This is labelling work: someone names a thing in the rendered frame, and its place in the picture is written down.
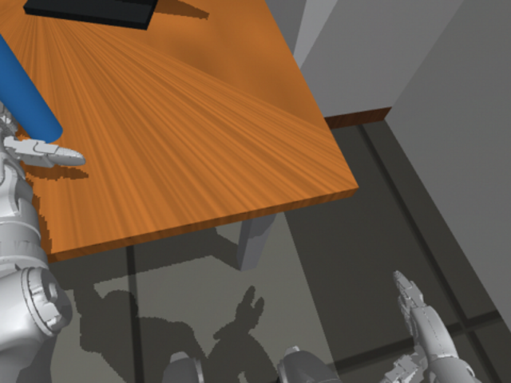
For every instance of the table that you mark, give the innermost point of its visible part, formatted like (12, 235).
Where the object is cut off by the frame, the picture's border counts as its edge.
(202, 120)

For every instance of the right robot arm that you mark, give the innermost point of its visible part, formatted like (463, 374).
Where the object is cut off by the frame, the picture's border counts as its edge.
(450, 370)

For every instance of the right robot hand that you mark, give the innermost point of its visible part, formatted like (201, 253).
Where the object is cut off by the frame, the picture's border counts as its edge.
(431, 338)

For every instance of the left robot arm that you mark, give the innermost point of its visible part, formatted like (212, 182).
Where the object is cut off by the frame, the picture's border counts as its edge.
(33, 307)

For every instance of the left robot hand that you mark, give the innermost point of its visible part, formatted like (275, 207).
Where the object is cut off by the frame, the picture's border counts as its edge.
(33, 152)

